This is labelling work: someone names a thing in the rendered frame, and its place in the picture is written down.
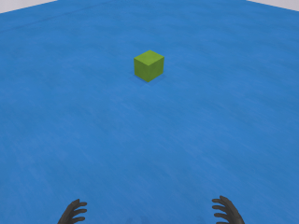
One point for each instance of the robot left hand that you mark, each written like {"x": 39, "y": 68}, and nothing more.
{"x": 70, "y": 212}

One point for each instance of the carton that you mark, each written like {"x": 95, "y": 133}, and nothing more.
{"x": 149, "y": 65}

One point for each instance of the robot right hand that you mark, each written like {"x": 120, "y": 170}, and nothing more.
{"x": 232, "y": 215}

